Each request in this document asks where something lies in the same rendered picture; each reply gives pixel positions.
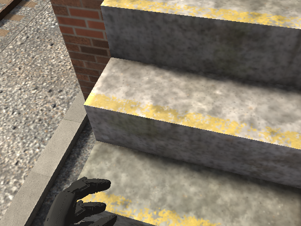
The robot left hand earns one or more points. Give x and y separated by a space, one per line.
66 211

